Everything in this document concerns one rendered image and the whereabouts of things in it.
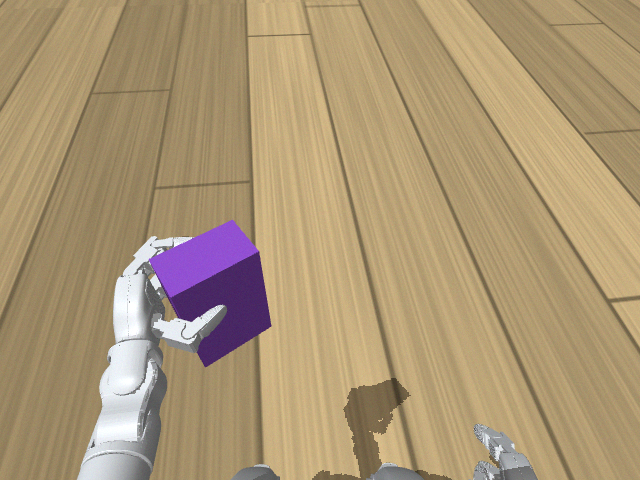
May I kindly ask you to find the right robot hand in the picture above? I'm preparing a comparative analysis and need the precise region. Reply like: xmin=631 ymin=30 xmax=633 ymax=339
xmin=469 ymin=424 xmax=538 ymax=480

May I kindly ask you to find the left robot arm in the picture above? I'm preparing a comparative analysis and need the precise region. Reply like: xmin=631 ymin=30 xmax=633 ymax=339
xmin=77 ymin=338 xmax=167 ymax=480

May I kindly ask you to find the left robot hand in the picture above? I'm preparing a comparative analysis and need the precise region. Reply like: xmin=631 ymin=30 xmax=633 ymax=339
xmin=113 ymin=236 xmax=227 ymax=353

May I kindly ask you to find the carton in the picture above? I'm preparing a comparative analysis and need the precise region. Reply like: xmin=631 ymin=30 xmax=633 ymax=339
xmin=148 ymin=220 xmax=272 ymax=368

